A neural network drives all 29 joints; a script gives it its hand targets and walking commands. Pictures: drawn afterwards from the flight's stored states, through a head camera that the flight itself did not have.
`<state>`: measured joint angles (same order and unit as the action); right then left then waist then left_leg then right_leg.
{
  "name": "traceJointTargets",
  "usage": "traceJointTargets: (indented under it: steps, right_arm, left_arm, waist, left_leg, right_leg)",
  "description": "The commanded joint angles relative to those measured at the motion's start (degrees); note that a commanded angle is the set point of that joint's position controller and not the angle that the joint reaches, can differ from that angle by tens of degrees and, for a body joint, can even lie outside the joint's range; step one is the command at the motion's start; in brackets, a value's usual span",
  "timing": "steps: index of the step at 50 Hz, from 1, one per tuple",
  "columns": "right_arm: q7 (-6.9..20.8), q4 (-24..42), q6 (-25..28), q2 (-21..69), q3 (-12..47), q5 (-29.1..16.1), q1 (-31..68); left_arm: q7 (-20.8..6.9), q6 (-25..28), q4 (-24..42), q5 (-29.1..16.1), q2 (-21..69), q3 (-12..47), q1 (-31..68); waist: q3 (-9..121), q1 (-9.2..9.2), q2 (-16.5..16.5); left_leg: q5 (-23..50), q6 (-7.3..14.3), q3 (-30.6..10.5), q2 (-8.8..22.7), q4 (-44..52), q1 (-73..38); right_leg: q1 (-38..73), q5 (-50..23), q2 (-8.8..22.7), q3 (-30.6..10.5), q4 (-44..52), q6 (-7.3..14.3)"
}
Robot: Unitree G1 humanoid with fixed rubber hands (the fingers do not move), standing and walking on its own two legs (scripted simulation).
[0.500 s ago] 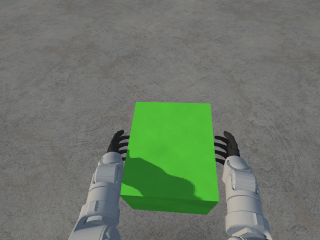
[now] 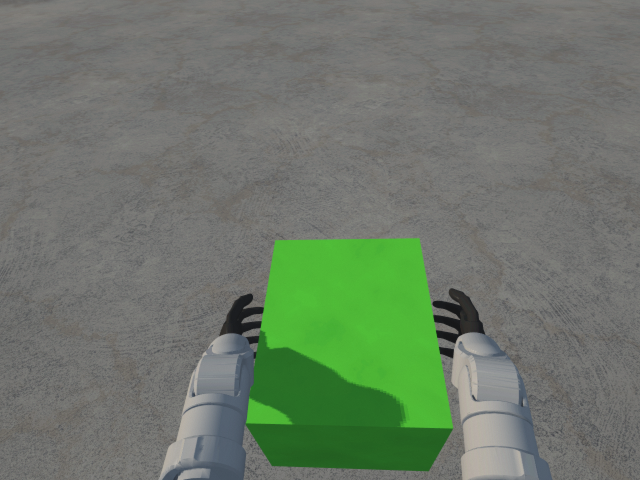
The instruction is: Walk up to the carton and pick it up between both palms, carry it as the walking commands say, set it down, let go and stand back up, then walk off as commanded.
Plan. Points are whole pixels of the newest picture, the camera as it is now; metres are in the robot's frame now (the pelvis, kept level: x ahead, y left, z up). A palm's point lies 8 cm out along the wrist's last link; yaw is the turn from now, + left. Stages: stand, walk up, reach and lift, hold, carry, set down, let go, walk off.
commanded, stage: reach and lift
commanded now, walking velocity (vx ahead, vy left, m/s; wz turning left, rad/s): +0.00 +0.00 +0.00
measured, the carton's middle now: (347, 349) +0.34 -0.03 -0.05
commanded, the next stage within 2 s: hold in 1.26 s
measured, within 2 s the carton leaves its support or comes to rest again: neither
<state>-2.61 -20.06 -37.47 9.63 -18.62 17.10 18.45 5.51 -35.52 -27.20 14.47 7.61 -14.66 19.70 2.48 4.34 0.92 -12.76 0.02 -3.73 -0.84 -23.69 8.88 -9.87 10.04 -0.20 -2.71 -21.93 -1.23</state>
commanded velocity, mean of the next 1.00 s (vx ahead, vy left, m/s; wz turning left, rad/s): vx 0.00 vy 0.00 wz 0.00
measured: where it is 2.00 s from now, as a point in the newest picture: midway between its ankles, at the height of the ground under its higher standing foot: outside the picture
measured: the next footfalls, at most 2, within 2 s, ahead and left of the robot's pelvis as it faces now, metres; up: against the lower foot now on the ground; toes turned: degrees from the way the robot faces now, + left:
none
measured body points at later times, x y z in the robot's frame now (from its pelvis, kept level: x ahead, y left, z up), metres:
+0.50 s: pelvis -0.01 -0.01 +0.00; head -0.07 -0.01 +0.45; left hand +0.31 +0.15 +0.04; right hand +0.30 -0.17 +0.04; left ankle +0.00 +0.12 -0.74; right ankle +0.02 -0.13 -0.74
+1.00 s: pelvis +0.01 -0.01 +0.01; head -0.05 -0.01 +0.45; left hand +0.30 +0.14 +0.03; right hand +0.31 -0.17 +0.04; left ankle +0.00 +0.12 -0.74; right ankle +0.02 -0.13 -0.74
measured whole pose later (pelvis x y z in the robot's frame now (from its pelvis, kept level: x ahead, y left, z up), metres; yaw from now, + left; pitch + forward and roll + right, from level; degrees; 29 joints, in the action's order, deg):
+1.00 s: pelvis +0.01 -0.01 +0.01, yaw -1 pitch -4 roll +0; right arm -4.2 -21.0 -40.3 9.2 -15.5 17.9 17.1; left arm 6.8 -40.3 -22.6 14.8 8.9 -13.8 15.8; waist 5.0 0.1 1.1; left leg -10.7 -0.8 -3.0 0.2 -17.6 3.3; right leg -5.2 8.2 -1.0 -3.5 -17.0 -0.5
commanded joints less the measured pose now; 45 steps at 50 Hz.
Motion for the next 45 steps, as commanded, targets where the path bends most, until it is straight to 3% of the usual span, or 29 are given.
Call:
traceJointTargets:
  steps: [1,2,4,5,6,7,8,10,13,15,17,18,19,21,24,27,30,31,32,33,34,35,36,37,39,40,41,42,45]
  right_arm:
    - [17.6,1.74,0.31,59.17,34.84,-16.76,31.29]
    - [18.07,1.35,-0.28,58.62,35.18,-16.92,30.48]
    - [18.03,0.39,-0.65,58.9,33.65,-17.09,31.37]
    - [18.36,-0.53,-0.66,58.78,32.74,-17.26,30.76]
    - [18.51,-1.07,-0.93,59.81,32.96,-17.43,32.96]
    - [18.63,-4.23,-1.73,58.43,29.83,-16.07,32.35]
    - [18.96,-4.79,-1.5,57.81,28.64,-16.02,33.11]
    - [19.89,-6.53,-1.57,57.78,27.83,-15.71,37.16]
    - [20.68,-7.07,-1.42,58.83,28.54,-16.26,38.99]
    - [20.83,-7.96,-1.12,57.56,27.34,-14.67,39.51]
    - [21.52,-7.91,-0.36,57.63,27.67,-15.31,39.94]
    - [21.38,-9.28,-0.45,58.41,27.19,-14.55,39.42]
    - [21.55,-8.01,-0.24,58.09,27.78,-14.45,39.15]
    - [21.43,-7.57,0.6,58.82,28.55,-14.49,41.33]
    - [21.33,-8.99,0.64,58.35,27.5,-13.52,37.06]
    - [21.3,-8.47,0.9,57.72,27.38,-13.43,36.89]
    - [21.25,-6.74,0.9,58.13,28.8,-14.25,37.07]
    - [21.24,-7.3,0.88,57.75,28.0,-13.63,36.24]
    - [21.13,-6.91,0.91,58.28,28.27,-13.44,36.14]
    - [21.51,-6.73,1.0,58.18,29.05,-14.6,36.86]
    - [21.44,-4.77,1.22,57.56,29.74,-14.68,35.51]
    - [21.39,-4.8,1.24,57.78,29.87,-14.87,38.01]
    - [21.2,-3.36,1.29,58.26,31.19,-14.54,35.48]
    - [21.2,-2.8,1.38,58.65,31.89,-15.74,35.65]
    - [21.14,-3.84,0.69,57.56,31.19,-14.92,31.85]
    - [20.99,-3.14,0.4,57.1,31.13,-14.21,31.6]
    - [21.03,-2.67,0.56,58.42,32.69,-15.46,31.75]
    - [21.07,-1.34,0.68,57.64,32.72,-15.65,33.71]
    - [20.87,-1.74,0.11,57.69,33.34,-15.25,29.3]
  left_arm:
    - [-23.65,3.14,8.39,-14.35,54.22,30.23,40.36]
    - [-23.83,2.68,9.1,-15.26,56.04,30.51,40.72]
    - [-24.07,2.0,8.33,-14.33,54.44,29.9,41.12]
    - [-24.15,2.25,11.65,-16.1,55.34,32.37,45.17]
    - [-24.36,2.01,11.13,-15.34,53.81,30.89,46.22]
    - [-24.56,1.15,5.61,-13.88,54.16,27.67,44.11]
    - [-24.92,0.97,5.21,-13.68,54.86,27.1,45.22]
    - [-25.18,1.22,2.9,-12.13,54.52,23.62,45.92]
    - [-25.15,1.46,2.23,-11.51,54.36,21.83,46.55]
    - [-25.42,1.54,0.1,-11.48,55.41,20.86,46.48]
    - [-25.17,1.67,1.05,-11.16,55.56,21.33,45.95]
    - [-25.32,1.88,2.69,-11.76,55.16,21.41,47.89]
    - [-25.25,1.78,3.13,-12.56,56.38,23.17,47.71]
    - [-25.43,2.11,2.25,-12.61,56.38,22.07,47.59]
    - [-25.47,1.54,4.25,-13.45,56.29,24.47,47.48]
    - [-25.46,1.27,4.67,-14.04,57.48,24.87,46.81]
    - [-25.09,0.77,3.6,-13.4,56.28,24.28,43.83]
    - [-25.03,0.75,4.98,-13.79,56.66,25.43,44.7]
    - [-25.01,0.97,5.68,-13.79,56.19,25.04,44.72]
    - [-24.91,1.02,5.17,-13.45,55.89,24.88,43.46]
    - [-24.89,0.72,6.46,-14.13,56.46,26.37,42.76]
    - [-25.01,1.14,5.77,-13.85,55.55,24.68,43.94]
    - [-24.74,1.21,7.94,-14.44,56.01,26.92,42.62]
    - [-24.51,1.01,9.09,-14.83,56.07,27.46,42.39]
    - [-24.04,0.24,9.87,-14.75,55.69,28.76,40.25]
    - [-24.02,-0.24,7.86,-14.33,55.48,27.72,37.64]
    - [-23.97,0.21,10.42,-14.57,54.4,28.62,38.92]
    - [-24.0,-0.18,7.94,-14.39,55.37,27.93,38.31]
    - [-23.68,-0.41,11.32,-14.92,54.4,30.12,37.1]
  waist:
    - [21.56,-0.45,-1.45]
    - [21.41,0.58,-1.77]
    - [21.3,0.02,-1.29]
    - [22.45,1.91,0.64]
    - [21.61,0.74,-0.56]
    - [19.02,1.18,-1.58]
    - [18.31,0.88,1.34]
    - [17.78,-1.15,0.82]
    - [17.55,-3.52,-0.63]
    - [17.99,-2.8,-1.36]
    - [19.69,-3.89,-0.01]
    - [18.53,-3.5,-1.33]
    - [18.99,-2.85,0.21]
    - [21.29,-4.07,-1.43]
    - [19.3,-2.49,-0.46]
    - [19.76,-2.61,1.33]
    - [19.37,-3.6,0.19]
    - [19.49,-2.66,1.0]
    - [19.44,-3.19,-0.57]
    - [20.35,-4.25,0.39]
    - [20.16,-3.31,0.46]
    - [20.75,-4.2,-0.84]
    - [21.46,-3.59,-1.86]
    - [24.1,-4.25,-0.08]
    - [21.33,-3.6,0.65]
    - [19.69,-3.38,-1.76]
    - [19.76,-4.74,-0.54]
    - [19.37,-4.81,-1.29]
    - [18.41,-3.98,-0.65]
  left_leg:
    - [12.04,0.75,-0.22,-4.78,4.42,-1.74]
    - [12.47,0.7,-0.34,-4.69,4.81,-3.4]
    - [13.1,0.76,-0.83,-4.59,5.5,-2.72]
    - [12.38,0.3,-1.02,-4.16,5.66,-4.22]
    - [10.91,0.63,-0.73,-4.42,5.55,-3.47]
    - [7.36,0.69,-0.89,-4.17,7.13,-1.23]
    - [4.03,0.3,-0.24,-4.56,7.15,0.79]
    - [0.76,0.46,0.37,-4.57,7.44,0.95]
    - [3.48,0.65,0.77,-4.47,7.47,2.19]
    - [2.62,0.49,0.55,-4.19,7.6,-1.01]
    - [4.96,0.31,0.73,-4.28,6.95,-1.35]
    - [5.22,0.24,0.84,-4.23,6.64,-1.69]
    - [6.09,-0.15,0.76,-4.2,7.12,-2.22]
    - [6.07,0.04,1.37,-4.41,6.59,-3.48]
    - [7.43,-0.47,1.42,-4.26,6.73,-3.72]
    - [8.41,-1.03,1.57,-4.4,6.8,-3.52]
    - [10.69,-0.63,1.63,-4.5,7.65,-2.34]
    - [10.53,-0.9,1.67,-4.4,7.7,-4.1]
    - [11.01,-0.6,1.31,-4.18,7.91,-3.98]
    - [10.45,-0.59,1.17,-4.04,7.7,-3.4]
    - [12.22,-0.89,1.44,-4.32,7.68,-3.86]
    - [10.77,-0.55,1.36,-4.17,7.53,-3.48]
    - [13.04,-0.54,1.04,-4.08,7.14,-5.26]
    - [15.07,-0.86,1.18,-4.41,7.26,-4.98]
    - [16.32,-1.2,0.99,-4.11,7.47,-6.05]
    - [15.92,-0.68,1.14,-3.94,7.83,-6.9]
    - [15.54,-0.63,0.88,-3.97,7.58,-5.37]
    - [13.87,-0.54,1.11,-4.04,7.86,-5.3]
    - [17.03,-0.71,1.24,-4.21,7.87,-6.67]
  right_leg:
    - [14.48,-19.51,-5.41,-0.41,0.92,-0.95]
    - [13.42,-18.59,-5.52,-0.1,1.38,-0.83]
    - [14.19,-19.37,-5.4,-0.23,2.08,-0.97]
    - [12.88,-17.53,-5.57,0.01,1.96,-0.47]
    - [13.04,-15.88,-5.17,0.02,2.43,-0.88]
    - [13.45,-12.79,-5.22,0.43,3.35,-0.8]
    - [13.79,-9.72,-5.04,0.38,3.39,-0.26]
    - [12.11,-5.24,-4.79,0.56,3.67,-0.24]
    - [14.14,-7.6,-5.07,0.37,3.51,-0.37]
    - [11.71,-5.67,-5.1,0.5,3.75,0.11]
    - [12.18,-7.43,-4.92,0.03,3.65,0.38]
    - [11.22,-7.21,-5.03,0.13,3.62,0.35]
    - [12.19,-8.7,-5.3,0.41,3.38,0.61]
    - [11.65,-7.0,-5.06,-0.01,3.83,0.26]
    - [11.33,-8.64,-5.16,0.2,3.94,0.55]
    - [12.41,-9.42,-5.18,-0.07,3.93,1.07]
    - [15.3,-13.12,-5.17,-0.06,4.15,0.45]
    - [12.89,-12.33,-5.2,0.17,4.14,0.54]
    - [13.73,-12.7,-5.28,0.21,4.19,0.4]
    - [14.1,-12.49,-4.88,-0.08,4.04,0.44]
    - [14.43,-14.28,-5.35,0.04,4.06,0.59]
    - [13.68,-12.22,-5.3,-0.13,4.04,0.42]
    - [14.19,-14.69,-5.34,-0.18,3.95,0.35]
    - [15.42,-16.68,-5.57,-0.21,3.74,0.33]
    - [13.93,-17.37,-5.45,-0.4,4.0,0.49]
    - [13.2,-16.86,-5.46,-0.19,4.7,0.32]
    - [14.12,-17.67,-5.05,-0.71,4.42,0.06]
    - [13.84,-15.06,-5.29,-0.46,4.56,0.16]
    - [12.97,-19.69,-5.22,-0.63,4.39,0.07]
